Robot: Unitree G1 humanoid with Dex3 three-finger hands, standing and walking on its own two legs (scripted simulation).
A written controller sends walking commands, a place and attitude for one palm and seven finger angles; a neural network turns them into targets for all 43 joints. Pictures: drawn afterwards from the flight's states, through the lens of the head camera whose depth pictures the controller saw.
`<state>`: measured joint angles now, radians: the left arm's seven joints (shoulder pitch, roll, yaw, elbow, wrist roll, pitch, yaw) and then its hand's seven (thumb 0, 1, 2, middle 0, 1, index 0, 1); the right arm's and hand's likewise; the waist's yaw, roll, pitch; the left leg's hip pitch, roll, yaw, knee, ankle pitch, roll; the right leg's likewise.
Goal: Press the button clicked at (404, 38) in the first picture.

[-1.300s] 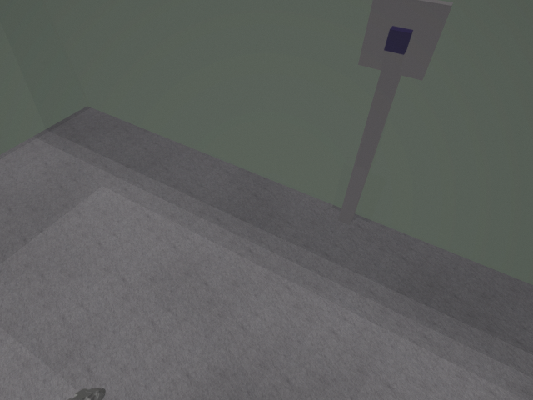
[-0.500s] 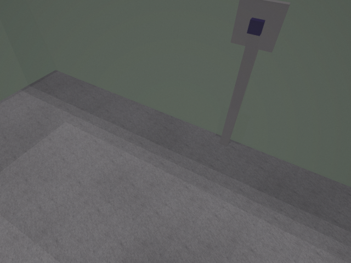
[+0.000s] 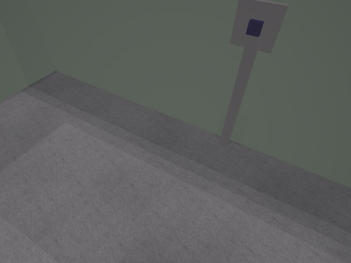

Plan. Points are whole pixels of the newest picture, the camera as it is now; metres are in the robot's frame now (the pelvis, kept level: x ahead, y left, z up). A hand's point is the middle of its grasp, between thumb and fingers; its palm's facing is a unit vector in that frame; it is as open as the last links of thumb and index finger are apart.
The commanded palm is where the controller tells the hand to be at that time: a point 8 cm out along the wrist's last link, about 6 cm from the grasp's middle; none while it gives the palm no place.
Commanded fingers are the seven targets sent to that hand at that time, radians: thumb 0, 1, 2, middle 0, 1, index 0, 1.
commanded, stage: look at it before walking up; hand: left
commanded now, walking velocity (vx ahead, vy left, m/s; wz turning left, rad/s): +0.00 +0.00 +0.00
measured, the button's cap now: (254, 27) +1.05 -0.30 +0.11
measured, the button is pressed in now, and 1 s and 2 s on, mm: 0 0 0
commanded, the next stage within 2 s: walk to a spot facing it in 0.14 s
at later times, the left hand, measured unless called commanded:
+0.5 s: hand out of the picture +0.06 +0.21 -0.18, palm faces -0.08 -0.96 -0.26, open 7.4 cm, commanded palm none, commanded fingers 0.00 0.90 0.90 -0.20 -0.30 -0.20 -0.30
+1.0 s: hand (105, 246) +0.21 +0.22 -0.20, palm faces -0.24 -0.95 -0.19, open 7.4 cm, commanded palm none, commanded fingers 0.00 0.90 0.90 -0.20 -0.30 -0.20 -0.30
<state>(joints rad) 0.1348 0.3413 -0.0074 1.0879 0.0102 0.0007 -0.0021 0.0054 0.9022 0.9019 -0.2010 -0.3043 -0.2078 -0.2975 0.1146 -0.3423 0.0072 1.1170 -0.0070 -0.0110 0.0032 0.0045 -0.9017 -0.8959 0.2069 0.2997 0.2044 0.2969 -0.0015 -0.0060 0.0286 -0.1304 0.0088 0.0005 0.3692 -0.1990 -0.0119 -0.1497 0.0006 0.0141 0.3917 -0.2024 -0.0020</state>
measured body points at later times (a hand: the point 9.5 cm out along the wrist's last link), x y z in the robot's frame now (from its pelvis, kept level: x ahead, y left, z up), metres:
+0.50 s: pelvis +0.03 -0.01 -0.01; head +0.02 -0.01 +0.44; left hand +0.06 +0.26 -0.16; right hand +0.05 -0.28 -0.16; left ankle +0.00 +0.13 -0.75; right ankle +0.01 -0.11 -0.74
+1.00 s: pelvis +0.19 +0.02 -0.02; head +0.23 +0.04 +0.42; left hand +0.22 +0.27 -0.19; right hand +0.26 -0.25 -0.14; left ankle +0.28 +0.10 -0.75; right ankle +0.03 -0.08 -0.69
